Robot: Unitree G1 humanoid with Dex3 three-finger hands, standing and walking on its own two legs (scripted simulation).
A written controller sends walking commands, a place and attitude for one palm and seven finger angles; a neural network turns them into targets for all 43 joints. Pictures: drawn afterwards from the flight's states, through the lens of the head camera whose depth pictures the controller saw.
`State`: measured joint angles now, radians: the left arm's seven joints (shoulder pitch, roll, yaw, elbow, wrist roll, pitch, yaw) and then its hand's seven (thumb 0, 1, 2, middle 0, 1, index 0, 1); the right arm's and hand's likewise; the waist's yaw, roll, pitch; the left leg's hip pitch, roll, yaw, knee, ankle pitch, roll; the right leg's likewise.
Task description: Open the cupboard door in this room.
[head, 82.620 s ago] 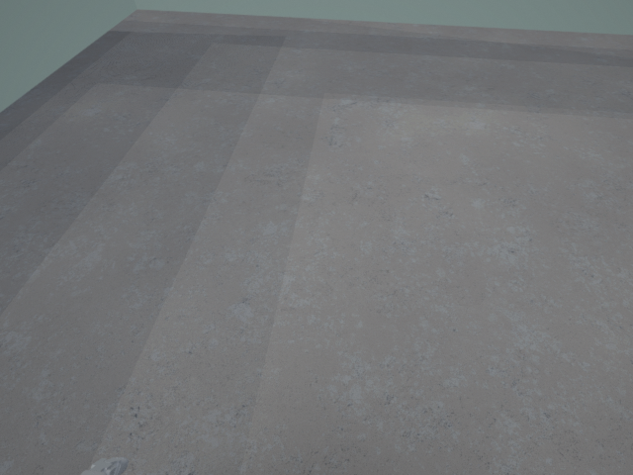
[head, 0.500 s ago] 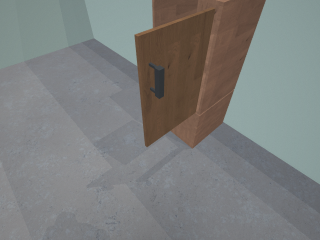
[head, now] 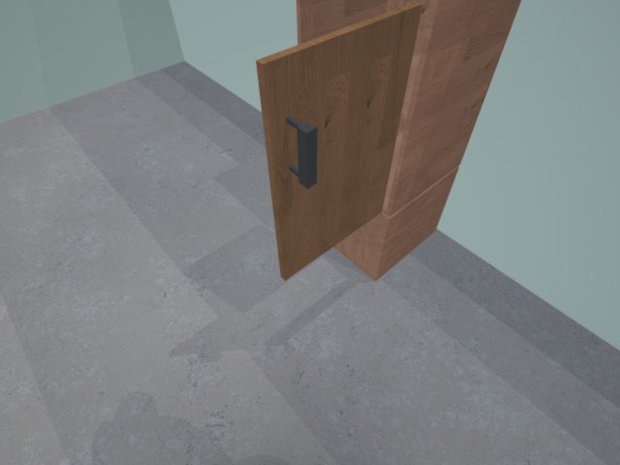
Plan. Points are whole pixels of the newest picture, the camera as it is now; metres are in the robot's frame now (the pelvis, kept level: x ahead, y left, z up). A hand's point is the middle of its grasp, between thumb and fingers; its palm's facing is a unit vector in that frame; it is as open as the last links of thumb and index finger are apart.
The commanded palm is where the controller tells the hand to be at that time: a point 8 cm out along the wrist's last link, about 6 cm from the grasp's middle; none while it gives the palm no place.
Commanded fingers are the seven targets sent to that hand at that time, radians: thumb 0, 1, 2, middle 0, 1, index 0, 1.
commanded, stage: look to check the result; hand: left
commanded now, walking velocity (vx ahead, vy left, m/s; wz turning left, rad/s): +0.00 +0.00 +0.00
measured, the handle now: (300, 151) +0.63 +0.06 +0.05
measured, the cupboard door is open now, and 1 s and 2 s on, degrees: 89 89 89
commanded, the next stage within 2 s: stand and wait in 0.10 s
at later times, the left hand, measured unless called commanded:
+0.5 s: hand out of the picture +0.08 +0.21 -0.16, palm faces +0.00 -0.95 -0.30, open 7.3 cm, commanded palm none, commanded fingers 0.00 0.90 0.90 -0.20 -0.30 -0.20 -0.30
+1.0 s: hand out of the picture +0.08 +0.20 -0.16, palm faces +0.00 -0.96 -0.28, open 7.3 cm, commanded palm none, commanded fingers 0.00 0.90 0.90 -0.20 -0.30 -0.20 -0.30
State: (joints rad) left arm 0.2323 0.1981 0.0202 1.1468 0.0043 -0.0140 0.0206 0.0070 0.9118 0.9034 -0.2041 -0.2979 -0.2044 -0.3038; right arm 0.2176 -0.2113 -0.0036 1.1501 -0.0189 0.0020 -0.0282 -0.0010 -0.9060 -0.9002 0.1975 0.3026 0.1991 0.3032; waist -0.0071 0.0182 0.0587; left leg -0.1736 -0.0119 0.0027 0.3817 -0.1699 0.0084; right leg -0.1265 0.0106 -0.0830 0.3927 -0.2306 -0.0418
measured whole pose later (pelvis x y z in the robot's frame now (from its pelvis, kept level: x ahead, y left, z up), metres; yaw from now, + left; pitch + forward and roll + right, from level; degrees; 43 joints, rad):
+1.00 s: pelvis +0.03 -0.01 +0.00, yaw +0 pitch -2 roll +0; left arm 0.17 0.25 0.01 1.14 0.00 -0.02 0.02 0.01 0.91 0.90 -0.21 -0.30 -0.21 -0.30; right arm 0.15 -0.26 0.00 1.15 -0.02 0.00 -0.02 0.00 -0.90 -0.90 0.20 0.30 0.20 0.30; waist -0.01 0.01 0.05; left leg -0.11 0.01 0.00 0.31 -0.18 -0.01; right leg -0.05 0.03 -0.08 0.31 -0.23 -0.05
